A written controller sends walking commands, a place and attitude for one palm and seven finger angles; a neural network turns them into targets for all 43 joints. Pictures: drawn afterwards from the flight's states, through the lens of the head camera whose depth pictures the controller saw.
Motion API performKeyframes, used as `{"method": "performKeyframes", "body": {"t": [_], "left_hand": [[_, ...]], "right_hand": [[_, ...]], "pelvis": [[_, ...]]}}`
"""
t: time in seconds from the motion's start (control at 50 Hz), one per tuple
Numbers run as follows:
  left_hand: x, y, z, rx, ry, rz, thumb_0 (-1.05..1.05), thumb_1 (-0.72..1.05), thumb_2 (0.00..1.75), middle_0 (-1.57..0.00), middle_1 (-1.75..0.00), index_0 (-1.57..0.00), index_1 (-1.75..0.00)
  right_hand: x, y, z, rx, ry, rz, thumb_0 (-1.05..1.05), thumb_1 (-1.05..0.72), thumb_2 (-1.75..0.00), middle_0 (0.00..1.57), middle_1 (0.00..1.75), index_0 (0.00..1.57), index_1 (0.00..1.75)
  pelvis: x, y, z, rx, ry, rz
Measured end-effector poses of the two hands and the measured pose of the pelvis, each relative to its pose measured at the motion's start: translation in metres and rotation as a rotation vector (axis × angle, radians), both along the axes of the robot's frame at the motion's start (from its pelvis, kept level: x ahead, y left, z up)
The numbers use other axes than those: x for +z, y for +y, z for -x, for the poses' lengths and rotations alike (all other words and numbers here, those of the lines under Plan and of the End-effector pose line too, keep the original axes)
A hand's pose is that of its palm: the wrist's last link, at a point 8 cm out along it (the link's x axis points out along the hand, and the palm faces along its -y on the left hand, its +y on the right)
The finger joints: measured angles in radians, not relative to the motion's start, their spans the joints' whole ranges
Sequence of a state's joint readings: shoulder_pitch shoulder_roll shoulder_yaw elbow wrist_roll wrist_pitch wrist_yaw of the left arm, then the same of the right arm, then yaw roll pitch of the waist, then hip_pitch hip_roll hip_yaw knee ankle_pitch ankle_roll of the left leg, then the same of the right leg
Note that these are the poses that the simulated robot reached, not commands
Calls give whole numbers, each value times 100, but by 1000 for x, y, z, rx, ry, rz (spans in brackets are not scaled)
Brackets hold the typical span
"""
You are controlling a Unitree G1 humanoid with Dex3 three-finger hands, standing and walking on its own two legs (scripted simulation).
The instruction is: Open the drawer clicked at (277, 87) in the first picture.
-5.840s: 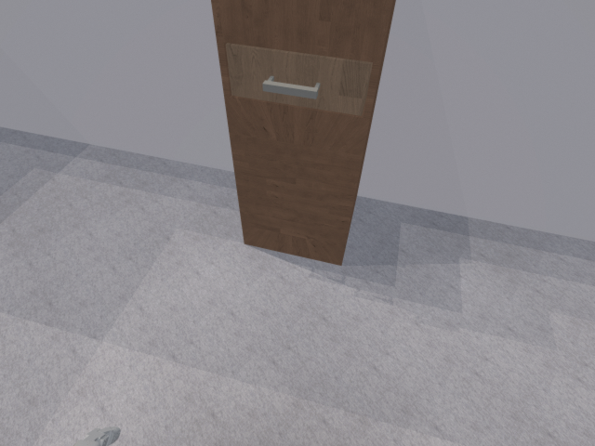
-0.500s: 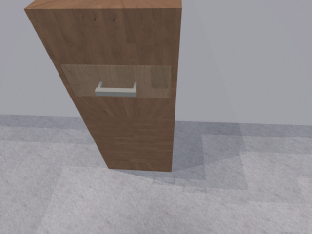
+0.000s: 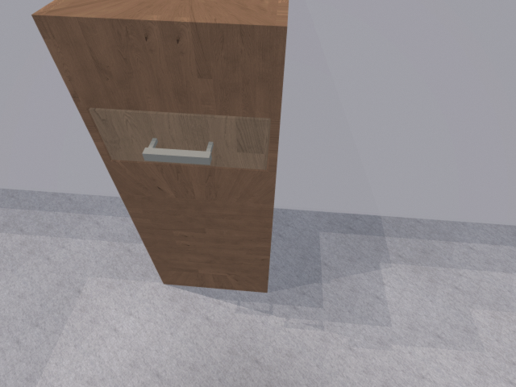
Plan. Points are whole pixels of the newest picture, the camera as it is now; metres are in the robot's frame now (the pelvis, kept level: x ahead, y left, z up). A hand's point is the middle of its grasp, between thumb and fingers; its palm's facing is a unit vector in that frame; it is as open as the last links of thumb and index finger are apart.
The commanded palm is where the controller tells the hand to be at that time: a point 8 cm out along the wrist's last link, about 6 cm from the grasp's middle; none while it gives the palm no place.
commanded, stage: shuffle to correct the standing spot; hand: left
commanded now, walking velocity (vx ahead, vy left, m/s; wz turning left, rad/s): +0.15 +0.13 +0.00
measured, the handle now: (179, 150) +0.58 +0.21 +0.01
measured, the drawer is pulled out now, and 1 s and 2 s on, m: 0.00 0.00 0.00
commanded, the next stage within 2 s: come to a stop and stand still in 0.02 s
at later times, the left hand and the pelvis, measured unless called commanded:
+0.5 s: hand out of the picture +0.08 +0.21 -0.17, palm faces +0.01 -0.96 -0.28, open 7.4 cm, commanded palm none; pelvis +0.04 +0.01 +0.00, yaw -1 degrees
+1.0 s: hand out of the picture +0.00 +0.13 -0.17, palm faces +0.06 -0.99 -0.16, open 7.3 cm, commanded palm none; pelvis +0.02 -0.03 +0.00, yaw +0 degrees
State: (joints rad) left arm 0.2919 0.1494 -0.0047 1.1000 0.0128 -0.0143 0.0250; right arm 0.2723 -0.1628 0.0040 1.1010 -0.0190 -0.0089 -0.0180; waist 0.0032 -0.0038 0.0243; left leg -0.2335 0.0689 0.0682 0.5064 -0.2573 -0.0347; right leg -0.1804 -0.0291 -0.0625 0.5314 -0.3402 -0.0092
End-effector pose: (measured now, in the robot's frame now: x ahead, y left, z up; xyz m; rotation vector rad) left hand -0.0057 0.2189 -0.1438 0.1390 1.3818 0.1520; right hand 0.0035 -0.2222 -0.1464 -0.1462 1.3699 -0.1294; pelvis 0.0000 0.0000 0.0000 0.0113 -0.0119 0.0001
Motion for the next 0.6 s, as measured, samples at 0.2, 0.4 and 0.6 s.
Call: {"method": "performKeyframes", "body": {"t": [0.2, 0.4, 0.6], "left_hand": [[-11, 16, 2, 55, 72, 23, 0, 90, 90, -21, -30, -21, -30], [2, 34, -48, 8, 54, -54, 0, 90, 90, -20, -30, -20, -30], [16, 17, -103, -45, -120, -119, 0, 90, 90, -20, -30, -20, -30]], "right_hand": [[3, 10, -25, 17, 21, 35, 0, -91, -90, 20, 30, 20, 30], [-5, 22, -40, -44, 44, 17, 1, -94, -90, 20, 30, 20, 30], [-15, -12, -38, -55, 17, -5, 0, -92, -90, 20, 30, 20, 30]], "pelvis": [[-6, 18, -32, 4, 18, 0], [-3, 20, -47, -20, 43, -11], [-6, -11, -35, -18, 50, -18]]}}
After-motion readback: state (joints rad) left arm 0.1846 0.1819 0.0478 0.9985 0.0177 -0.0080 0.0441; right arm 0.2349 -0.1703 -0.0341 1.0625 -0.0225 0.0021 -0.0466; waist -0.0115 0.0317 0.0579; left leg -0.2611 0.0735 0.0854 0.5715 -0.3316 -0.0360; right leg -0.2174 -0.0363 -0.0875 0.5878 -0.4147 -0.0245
